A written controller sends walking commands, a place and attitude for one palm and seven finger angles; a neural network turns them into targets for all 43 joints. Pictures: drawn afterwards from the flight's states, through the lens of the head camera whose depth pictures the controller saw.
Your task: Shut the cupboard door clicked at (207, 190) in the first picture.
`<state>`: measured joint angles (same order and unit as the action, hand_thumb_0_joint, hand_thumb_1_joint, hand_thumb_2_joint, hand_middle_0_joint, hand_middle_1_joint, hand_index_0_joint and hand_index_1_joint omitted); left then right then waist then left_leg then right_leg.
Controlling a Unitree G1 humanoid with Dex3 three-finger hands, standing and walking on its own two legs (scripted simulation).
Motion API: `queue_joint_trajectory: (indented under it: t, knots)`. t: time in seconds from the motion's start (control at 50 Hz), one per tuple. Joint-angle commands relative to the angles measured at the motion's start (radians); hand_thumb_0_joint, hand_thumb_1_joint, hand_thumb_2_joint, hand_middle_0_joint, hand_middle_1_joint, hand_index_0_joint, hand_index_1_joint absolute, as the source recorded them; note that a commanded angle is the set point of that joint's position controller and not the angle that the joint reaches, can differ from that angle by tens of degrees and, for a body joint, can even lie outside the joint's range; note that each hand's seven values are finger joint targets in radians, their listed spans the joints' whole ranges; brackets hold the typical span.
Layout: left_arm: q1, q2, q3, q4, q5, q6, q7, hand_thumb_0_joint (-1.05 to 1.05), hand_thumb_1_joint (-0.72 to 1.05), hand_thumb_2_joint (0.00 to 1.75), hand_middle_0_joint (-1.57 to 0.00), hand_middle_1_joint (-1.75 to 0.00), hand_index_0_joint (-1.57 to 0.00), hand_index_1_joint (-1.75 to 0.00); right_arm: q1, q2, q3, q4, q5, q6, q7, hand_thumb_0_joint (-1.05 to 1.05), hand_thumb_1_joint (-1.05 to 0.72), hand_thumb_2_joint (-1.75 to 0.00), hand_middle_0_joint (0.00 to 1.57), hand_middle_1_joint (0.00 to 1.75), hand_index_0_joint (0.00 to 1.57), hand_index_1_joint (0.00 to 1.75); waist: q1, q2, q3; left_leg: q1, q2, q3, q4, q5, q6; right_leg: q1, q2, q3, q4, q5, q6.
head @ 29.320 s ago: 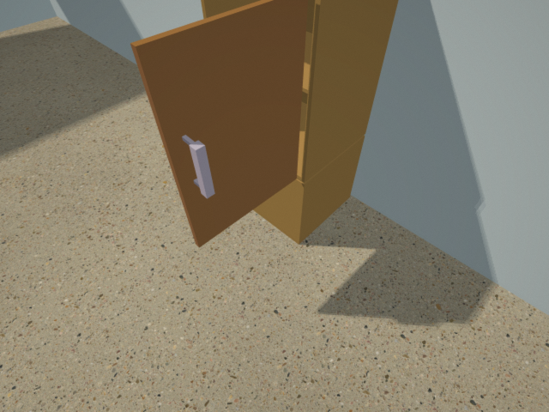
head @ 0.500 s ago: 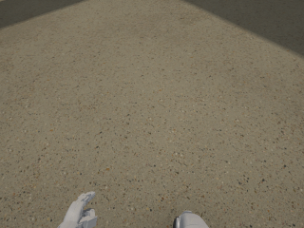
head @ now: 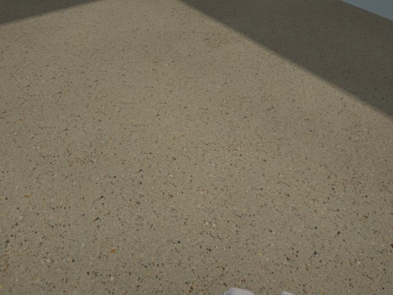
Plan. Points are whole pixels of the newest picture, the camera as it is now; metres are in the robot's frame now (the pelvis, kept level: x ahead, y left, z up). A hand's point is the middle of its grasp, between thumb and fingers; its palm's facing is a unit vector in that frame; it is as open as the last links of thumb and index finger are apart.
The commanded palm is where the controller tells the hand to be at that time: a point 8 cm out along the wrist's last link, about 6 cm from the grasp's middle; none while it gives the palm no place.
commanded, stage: turn to face it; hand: left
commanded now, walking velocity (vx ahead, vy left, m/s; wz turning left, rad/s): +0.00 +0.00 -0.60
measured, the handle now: out of the picture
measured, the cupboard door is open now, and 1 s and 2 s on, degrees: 59 59 59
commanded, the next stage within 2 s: take the last steps up to it in 2.00 s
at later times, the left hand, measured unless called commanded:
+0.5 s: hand (141, 268) +0.19 +0.14 -0.16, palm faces -0.30 -0.92 -0.24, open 7.4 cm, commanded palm none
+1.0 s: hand (164, 241) +0.25 +0.10 -0.16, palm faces -0.58 -0.78 -0.25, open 7.4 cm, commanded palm none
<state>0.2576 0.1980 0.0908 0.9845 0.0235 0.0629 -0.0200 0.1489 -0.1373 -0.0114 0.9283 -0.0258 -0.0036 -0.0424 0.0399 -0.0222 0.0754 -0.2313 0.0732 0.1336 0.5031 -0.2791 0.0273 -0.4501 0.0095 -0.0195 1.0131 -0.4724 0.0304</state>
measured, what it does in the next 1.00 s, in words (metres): steps on the spot, turning right: right foot, then left foot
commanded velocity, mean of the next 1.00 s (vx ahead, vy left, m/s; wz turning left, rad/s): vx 0.00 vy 0.00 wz -0.60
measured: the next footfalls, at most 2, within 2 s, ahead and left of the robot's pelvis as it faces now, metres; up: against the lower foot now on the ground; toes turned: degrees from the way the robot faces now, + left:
right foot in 0.24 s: +0.06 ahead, -0.16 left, +0.00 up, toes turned -15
left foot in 0.60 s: +0.14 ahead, +0.09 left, +0.00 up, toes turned -18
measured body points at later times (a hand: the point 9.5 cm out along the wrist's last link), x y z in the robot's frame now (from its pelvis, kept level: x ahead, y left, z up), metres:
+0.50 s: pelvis +0.03 -0.02 -0.01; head +0.08 -0.04 +0.44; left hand +0.20 +0.19 -0.15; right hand +0.03 -0.30 -0.14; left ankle +0.08 +0.11 -0.70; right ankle +0.02 -0.15 -0.74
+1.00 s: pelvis +0.04 -0.01 -0.01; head +0.07 -0.04 +0.44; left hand +0.28 +0.14 -0.14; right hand -0.07 -0.24 -0.16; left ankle +0.11 +0.11 -0.74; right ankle -0.04 -0.10 -0.74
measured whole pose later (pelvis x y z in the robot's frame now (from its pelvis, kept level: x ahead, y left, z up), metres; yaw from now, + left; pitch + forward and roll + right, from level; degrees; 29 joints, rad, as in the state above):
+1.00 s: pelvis +0.04 -0.01 -0.01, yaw -37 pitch +0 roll -1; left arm 0.15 0.25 0.08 0.88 0.02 0.07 -0.05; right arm 0.25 -0.22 -0.05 0.91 -0.02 0.02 -0.02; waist -0.02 0.03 0.08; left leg -0.26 0.19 0.27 0.61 -0.33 -0.04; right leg -0.28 -0.02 -0.07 0.62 -0.32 0.02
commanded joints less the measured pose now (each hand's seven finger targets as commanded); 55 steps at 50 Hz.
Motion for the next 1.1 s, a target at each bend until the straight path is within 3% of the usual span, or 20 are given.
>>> queue_joint_trajectory:
  t: [0.0,0.12,0.18,0.2,0.22,0.24,0.26,0.36,0.48,0.54,0.56,0.58,0.6,0.68,0.86,0.94,0.96,0.98,1.0,1.08]
  knots:
    - [-0.031,0.061,0.015,-0.100,-0.006,-0.016,-0.001,0.00,0.90,0.90,-0.20,-0.30,-0.20,-0.30,0.087,-0.211,-0.060,-0.040,-0.001,-0.005,-0.014,0.00,-0.90,-0.90,0.20,0.30,0.20,0.30,-0.046,0.168,-0.105,0.228,0.259,-0.092,-0.130,0.620,0.112,-0.112,-0.048,-0.018,0.021,0.036,0.027]
    - [-0.090,0.063,0.007,-0.146,0.001,-0.023,-0.008,0.00,0.90,0.90,-0.20,-0.30,-0.20,-0.30,0.097,-0.246,-0.085,-0.032,-0.004,0.004,0.000,0.00,-0.90,-0.90,0.20,0.30,0.20,0.30,-0.067,0.248,-0.102,0.227,0.278,-0.010,-0.047,0.635,0.084,0.019,-0.029,-0.082,-0.277,0.085,0.000]
    - [0.013,0.109,0.018,-0.128,0.005,-0.032,-0.007,0.00,0.90,0.90,-0.20,-0.30,-0.20,-0.30,0.050,-0.261,-0.092,-0.052,0.005,0.010,0.010,0.00,-0.90,-0.90,0.20,0.30,0.20,0.30,0.007,0.166,-0.111,0.068,0.247,0.046,0.123,0.464,0.012,0.263,-0.020,-0.085,-0.499,0.317,-0.029]
    - [0.092,0.189,0.031,-0.106,0.012,-0.044,0.000,0.00,0.90,0.90,-0.20,-0.30,-0.20,-0.30,0.043,-0.228,-0.087,-0.070,0.015,0.011,0.018,0.00,-0.90,-0.90,0.20,0.30,0.20,0.30,0.047,-0.027,-0.160,-0.057,0.166,0.101,0.326,0.259,-0.043,0.417,-0.140,0.067,-0.593,0.549,-0.075]
    - [0.141,0.297,0.049,-0.095,0.012,-0.052,0.014,0.00,0.90,0.90,-0.20,-0.30,-0.20,-0.30,-0.008,-0.156,-0.067,-0.121,0.019,0.014,0.023,0.00,-0.90,-0.90,0.20,0.30,0.20,0.30,0.076,-0.305,-0.145,-0.321,-0.007,0.083,0.583,-0.356,-0.095,0.497,-0.375,0.419,-0.630,0.932,-0.202]
    - [0.141,0.309,0.044,-0.095,-0.005,-0.048,0.026,0.00,0.90,0.90,-0.20,-0.30,-0.20,-0.30,0.001,-0.193,-0.062,-0.128,0.018,0.034,0.011,0.00,-0.90,-0.90,0.20,0.30,0.20,0.30,0.060,-0.260,-0.158,-0.335,0.008,-0.088,0.699,-0.389,-0.088,0.430,-0.427,0.448,-0.662,0.875,-0.275]
    - [0.074,0.285,0.039,-0.118,-0.006,-0.040,0.033,0.00,0.90,0.90,-0.20,-0.30,-0.20,-0.30,-0.004,-0.184,-0.066,-0.128,0.018,0.043,0.016,0.00,-0.90,-0.90,0.20,0.30,0.20,0.30,0.036,-0.148,-0.083,-0.347,0.033,-0.120,0.735,-0.309,-0.079,0.344,-0.398,0.390,-0.683,0.665,-0.276]
    - [-0.103,0.222,0.017,-0.184,0.005,-0.043,0.037,0.00,0.90,0.90,-0.20,-0.30,-0.20,-0.30,0.036,-0.194,-0.063,-0.095,0.011,0.037,0.027,0.00,-0.90,-0.90,0.20,0.30,0.20,0.30,-0.040,-0.130,-0.104,-0.270,0.028,-0.127,0.596,-0.134,-0.104,0.238,-0.243,0.253,-0.668,0.511,-0.205]
    - [-0.078,0.251,0.028,-0.183,0.008,-0.035,0.025,0.00,0.90,0.90,-0.20,-0.30,-0.20,-0.30,0.056,-0.174,-0.054,-0.108,0.019,0.023,0.022,0.00,-0.90,-0.90,0.20,0.30,0.20,0.30,-0.026,-0.134,-0.141,-0.164,-0.032,-0.092,0.263,-0.145,-0.101,0.253,-0.217,0.322,-0.617,0.528,-0.212]
    - [-0.135,0.228,0.026,-0.192,-0.004,-0.024,0.021,0.00,0.90,0.90,-0.20,-0.30,-0.20,-0.30,0.162,-0.193,-0.055,-0.079,0.022,0.007,0.012,0.00,-0.90,-0.90,0.20,0.30,0.20,0.30,-0.088,-0.128,-0.144,0.062,-0.041,-0.091,-0.025,0.042,-0.093,0.109,-0.154,0.311,-0.539,0.440,-0.130]
    - [-0.132,0.173,0.016,-0.208,-0.013,-0.019,0.018,0.00,0.90,0.90,-0.20,-0.30,-0.20,-0.30,0.189,-0.255,-0.065,-0.074,0.016,-0.003,0.009,0.00,-0.90,-0.90,0.20,0.30,0.20,0.30,-0.093,0.052,-0.162,0.154,0.091,-0.244,-0.173,0.025,-0.054,0.000,-0.054,0.236,-0.420,0.269,-0.074]
    - [-0.120,0.116,0.004,-0.230,-0.020,-0.016,0.009,0.00,0.90,0.90,-0.20,-0.30,-0.20,-0.30,0.198,-0.358,-0.083,-0.087,0.000,-0.008,0.005,0.00,-0.90,-0.90,0.20,0.30,0.20,0.30,-0.094,0.366,-0.134,0.178,0.348,-0.495,-0.260,0.109,0.049,-0.144,0.069,0.072,-0.176,-0.086,-0.011]
    - [-0.151,0.150,0.008,-0.234,-0.007,-0.013,0.007,0.00,0.90,0.90,-0.20,-0.30,-0.20,-0.30,0.193,-0.361,-0.080,-0.094,-0.005,-0.001,0.001,0.00,-0.90,-0.90,0.20,0.30,0.20,0.30,-0.103,0.293,-0.108,0.091,0.423,-0.519,-0.255,0.174,0.123,-0.123,0.023,0.083,0.015,-0.148,-0.008]
    - [-0.102,0.138,0.021,-0.182,-0.001,-0.005,-0.017,0.00,0.90,0.90,-0.20,-0.30,-0.20,-0.30,0.061,-0.263,-0.051,-0.128,-0.007,-0.007,-0.007,0.00,-0.90,-0.90,0.20,0.30,0.20,0.30,-0.032,0.206,-0.072,0.065,0.267,-0.217,-0.182,0.404,0.089,-0.116,-0.027,0.047,0.176,0.010,0.026]
    - [-0.162,0.092,0.001,-0.198,-0.004,-0.008,-0.022,0.00,0.90,0.90,-0.20,-0.30,-0.20,-0.30,0.156,-0.275,-0.079,-0.069,-0.004,0.004,0.005,0.00,-0.90,-0.90,0.20,0.30,0.20,0.30,-0.087,0.250,-0.110,0.178,0.286,-0.062,-0.104,0.469,0.096,0.000,-0.029,-0.063,-0.189,0.023,0.020]
    - [-0.077,0.112,0.007,-0.173,-0.004,-0.020,-0.017,0.00,0.90,0.90,-0.20,-0.30,-0.20,-0.30,0.111,-0.298,-0.092,-0.073,0.003,0.011,0.015,0.00,-0.90,-0.90,0.20,0.30,0.20,0.30,-0.037,0.207,-0.135,0.079,0.274,0.001,0.026,0.374,0.029,0.217,-0.003,-0.093,-0.485,0.220,-0.016]
    - [-0.008,0.163,0.015,-0.153,0.001,-0.028,-0.010,0.00,0.90,0.90,-0.20,-0.30,-0.20,-0.30,0.103,-0.280,-0.092,-0.080,0.012,0.013,0.021,0.00,-0.90,-0.90,0.20,0.30,0.20,0.30,-0.003,0.112,-0.156,-0.025,0.235,0.034,0.150,0.255,-0.021,0.362,-0.053,-0.018,-0.608,0.337,-0.040]
    - [0.054,0.270,0.034,-0.134,0.010,-0.044,0.003,0.00,0.90,0.90,-0.20,-0.30,-0.20,-0.30,0.076,-0.195,-0.073,-0.117,0.017,0.016,0.025,0.00,-0.90,-0.90,0.20,0.30,0.20,0.30,0.035,-0.237,-0.156,-0.261,0.093,0.096,0.371,-0.191,-0.086,0.501,-0.290,0.299,-0.702,0.599,-0.125]
    - [0.084,0.317,0.041,-0.122,-0.002,-0.039,0.017,0.00,0.90,0.90,-0.20,-0.30,-0.20,-0.30,0.014,-0.195,-0.063,-0.153,0.012,0.028,0.019,0.00,-0.90,-0.90,0.20,0.30,0.20,0.30,0.054,-0.296,-0.131,-0.371,0.018,-0.005,0.563,-0.390,-0.100,0.442,-0.402,0.435,-0.677,0.838,-0.227]
    - [-0.063,0.216,0.018,-0.163,-0.007,-0.040,0.037,0.00,0.90,0.90,-0.20,-0.30,-0.20,-0.30,0.011,-0.218,-0.067,-0.115,0.008,0.037,0.019,0.00,-0.90,-0.90,0.20,0.30,0.20,0.30,-0.021,-0.209,-0.072,-0.409,0.057,-0.142,0.680,-0.145,-0.109,0.358,-0.259,0.287,-0.663,0.676,-0.211]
